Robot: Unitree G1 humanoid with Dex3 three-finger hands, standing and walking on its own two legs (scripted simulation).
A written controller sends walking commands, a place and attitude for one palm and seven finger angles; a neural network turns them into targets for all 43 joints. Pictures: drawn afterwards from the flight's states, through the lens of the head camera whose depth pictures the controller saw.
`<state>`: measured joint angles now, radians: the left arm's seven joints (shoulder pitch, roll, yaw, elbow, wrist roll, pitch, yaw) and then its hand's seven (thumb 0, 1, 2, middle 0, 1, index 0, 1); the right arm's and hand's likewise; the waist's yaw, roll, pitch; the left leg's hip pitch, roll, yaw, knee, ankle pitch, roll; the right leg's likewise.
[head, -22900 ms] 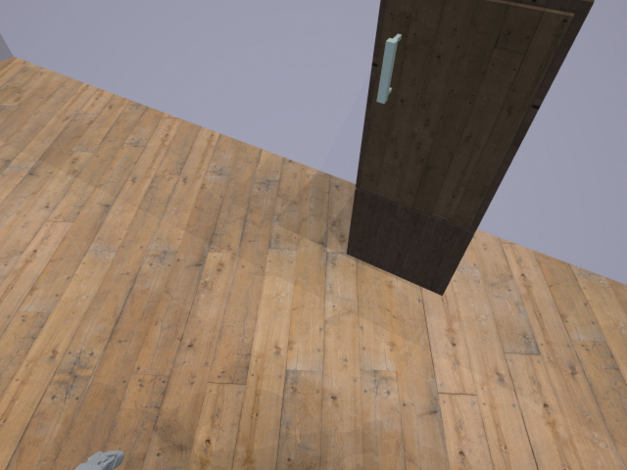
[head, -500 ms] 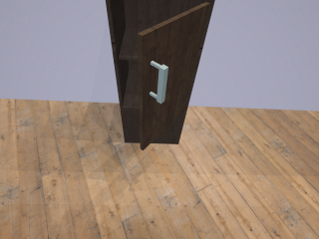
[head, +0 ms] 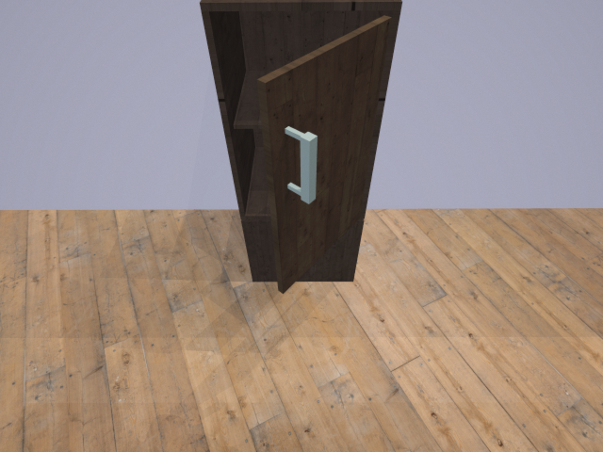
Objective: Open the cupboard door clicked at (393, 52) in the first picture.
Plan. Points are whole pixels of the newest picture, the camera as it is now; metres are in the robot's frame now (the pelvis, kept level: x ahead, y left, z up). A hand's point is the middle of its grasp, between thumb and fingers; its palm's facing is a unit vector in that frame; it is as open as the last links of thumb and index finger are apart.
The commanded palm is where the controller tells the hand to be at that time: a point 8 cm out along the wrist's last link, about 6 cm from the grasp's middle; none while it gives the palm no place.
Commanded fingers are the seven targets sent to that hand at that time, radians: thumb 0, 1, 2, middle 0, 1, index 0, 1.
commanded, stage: let the arm hang, fingers relaxed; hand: left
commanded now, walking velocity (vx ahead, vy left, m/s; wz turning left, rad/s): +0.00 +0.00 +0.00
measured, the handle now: (300, 165) +0.59 +0.04 +0.05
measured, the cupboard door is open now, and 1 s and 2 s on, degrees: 50 50 50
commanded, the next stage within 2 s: look to check the result in 0.28 s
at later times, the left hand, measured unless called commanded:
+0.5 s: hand out of the picture +0.00 +0.16 -0.17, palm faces +0.05 -0.98 -0.18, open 7.3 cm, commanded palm none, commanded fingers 0.00 0.90 0.90 -0.20 -0.30 -0.20 -0.30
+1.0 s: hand out of the picture +0.03 +0.15 -0.17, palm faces +0.05 -0.98 -0.18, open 7.3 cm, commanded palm none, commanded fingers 0.00 0.90 0.90 -0.20 -0.30 -0.20 -0.30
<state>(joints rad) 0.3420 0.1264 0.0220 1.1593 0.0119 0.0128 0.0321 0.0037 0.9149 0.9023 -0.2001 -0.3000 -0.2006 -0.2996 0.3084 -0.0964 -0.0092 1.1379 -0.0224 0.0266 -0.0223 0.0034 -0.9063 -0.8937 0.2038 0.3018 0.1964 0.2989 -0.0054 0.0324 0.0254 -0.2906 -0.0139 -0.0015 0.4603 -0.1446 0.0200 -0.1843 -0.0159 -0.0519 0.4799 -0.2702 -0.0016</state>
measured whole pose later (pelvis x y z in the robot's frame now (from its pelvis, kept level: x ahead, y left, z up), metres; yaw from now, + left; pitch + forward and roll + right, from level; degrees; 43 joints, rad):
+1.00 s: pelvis +0.03 -0.01 +0.01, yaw +0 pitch -1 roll +0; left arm 0.26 0.13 0.02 1.16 0.01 0.00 0.03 0.00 0.91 0.90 -0.20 -0.30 -0.20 -0.30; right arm 0.24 -0.15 0.00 1.16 -0.02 0.01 -0.04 0.01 -0.92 -0.89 0.20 0.30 0.20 0.30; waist 0.00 0.00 0.06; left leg -0.21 0.00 0.00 0.41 -0.17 0.00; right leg -0.10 0.00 -0.05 0.40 -0.28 -0.01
